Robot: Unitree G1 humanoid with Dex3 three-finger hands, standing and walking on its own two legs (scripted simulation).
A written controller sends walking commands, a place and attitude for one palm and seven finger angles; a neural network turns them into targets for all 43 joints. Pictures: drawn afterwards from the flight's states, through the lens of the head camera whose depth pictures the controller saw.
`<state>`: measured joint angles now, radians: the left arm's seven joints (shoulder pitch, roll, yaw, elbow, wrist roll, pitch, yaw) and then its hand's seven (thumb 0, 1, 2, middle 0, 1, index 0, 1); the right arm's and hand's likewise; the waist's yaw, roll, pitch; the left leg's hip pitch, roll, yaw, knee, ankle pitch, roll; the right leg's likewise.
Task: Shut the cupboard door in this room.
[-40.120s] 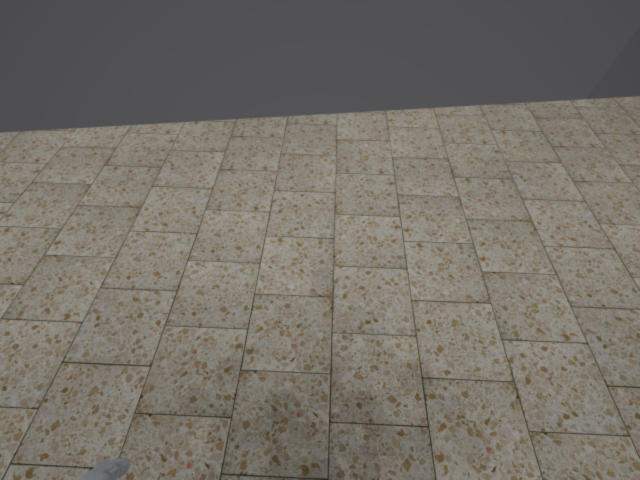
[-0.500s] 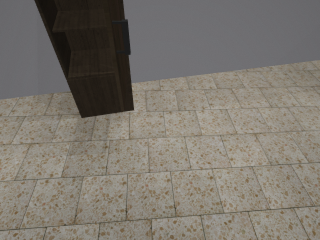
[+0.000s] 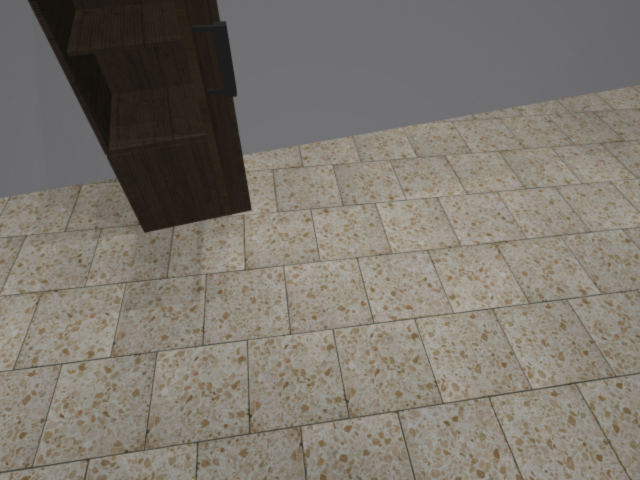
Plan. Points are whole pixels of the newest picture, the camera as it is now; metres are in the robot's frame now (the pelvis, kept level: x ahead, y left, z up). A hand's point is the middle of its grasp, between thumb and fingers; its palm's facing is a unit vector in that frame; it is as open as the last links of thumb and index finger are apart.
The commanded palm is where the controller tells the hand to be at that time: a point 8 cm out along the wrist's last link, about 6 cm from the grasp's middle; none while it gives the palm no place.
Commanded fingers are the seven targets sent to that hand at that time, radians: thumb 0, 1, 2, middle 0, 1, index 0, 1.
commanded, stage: walk around to get in front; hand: left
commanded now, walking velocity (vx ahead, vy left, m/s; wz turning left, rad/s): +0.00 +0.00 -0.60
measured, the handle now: (215, 61) +0.88 +0.29 +0.08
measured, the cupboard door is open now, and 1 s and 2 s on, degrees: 80 80 80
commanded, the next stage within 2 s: none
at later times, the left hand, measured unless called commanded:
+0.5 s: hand out of the picture +0.10 +0.16 -0.15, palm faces -0.17 -0.95 -0.27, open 7.4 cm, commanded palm none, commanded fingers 0.00 0.90 0.90 -0.20 -0.30 -0.20 -0.30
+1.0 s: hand (240, 399) +0.26 +0.15 -0.16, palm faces -0.55 -0.81 -0.20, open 7.4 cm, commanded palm none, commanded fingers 0.00 0.90 0.90 -0.20 -0.30 -0.20 -0.30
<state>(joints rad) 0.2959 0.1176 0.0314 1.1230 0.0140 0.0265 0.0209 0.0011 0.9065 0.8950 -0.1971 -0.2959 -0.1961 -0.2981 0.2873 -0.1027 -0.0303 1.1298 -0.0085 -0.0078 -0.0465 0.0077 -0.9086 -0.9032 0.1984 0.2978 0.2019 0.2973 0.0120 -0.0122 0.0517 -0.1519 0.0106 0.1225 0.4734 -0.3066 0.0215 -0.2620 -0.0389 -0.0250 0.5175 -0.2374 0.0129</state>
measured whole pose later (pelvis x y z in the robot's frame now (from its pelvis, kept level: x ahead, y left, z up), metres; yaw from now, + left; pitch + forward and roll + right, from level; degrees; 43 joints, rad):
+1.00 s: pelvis +0.07 +0.02 +0.01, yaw -35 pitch +1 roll -2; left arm 0.18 0.28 0.09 0.92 0.03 0.07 -0.06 0.01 0.91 0.90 -0.19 -0.30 -0.19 -0.30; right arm 0.33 -0.20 -0.04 0.94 -0.02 -0.04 -0.02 0.01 -0.91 -0.90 0.20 0.30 0.20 0.30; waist -0.01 -0.02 0.06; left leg -0.10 0.09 0.20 0.40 -0.31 0.01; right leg -0.56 -0.07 -0.04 1.09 -0.32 0.07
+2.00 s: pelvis +0.32 -0.27 +0.01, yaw -58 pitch +0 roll +0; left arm 0.26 0.18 0.08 1.05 0.03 0.00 -0.02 0.01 0.91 0.90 -0.19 -0.30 -0.19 -0.30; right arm 0.35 -0.16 -0.06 1.06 -0.02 -0.09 -0.02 0.00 -0.94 -0.90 0.20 0.30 0.20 0.30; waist 0.01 -0.04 0.02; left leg -0.11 0.03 0.22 0.36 -0.25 0.05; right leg -0.62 -0.11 -0.03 1.13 -0.18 0.02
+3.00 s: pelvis +0.52 -0.62 +0.00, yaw -61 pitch -2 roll -1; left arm 0.33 0.16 0.07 1.12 0.03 -0.01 -0.01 0.01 0.91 0.89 -0.20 -0.30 -0.19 -0.30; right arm 0.21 -0.16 -0.07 1.01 -0.01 -0.09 -0.02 -0.02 -0.97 -0.90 0.20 0.30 0.21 0.30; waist 0.03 -0.03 0.06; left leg -0.19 0.04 0.21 0.45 -0.23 0.05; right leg -0.53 -0.12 -0.05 1.18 -0.28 0.01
